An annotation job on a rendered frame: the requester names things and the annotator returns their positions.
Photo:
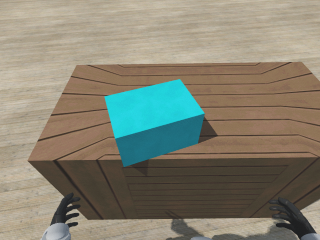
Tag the pedestal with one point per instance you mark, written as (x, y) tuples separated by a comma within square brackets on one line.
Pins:
[(259, 140)]

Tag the right robot hand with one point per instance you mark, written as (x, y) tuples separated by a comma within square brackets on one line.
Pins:
[(299, 224)]

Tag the left robot forearm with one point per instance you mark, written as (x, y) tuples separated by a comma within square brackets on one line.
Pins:
[(57, 231)]

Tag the left robot hand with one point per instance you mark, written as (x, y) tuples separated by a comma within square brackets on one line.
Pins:
[(60, 214)]

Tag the carton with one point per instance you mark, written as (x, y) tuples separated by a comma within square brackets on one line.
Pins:
[(155, 120)]

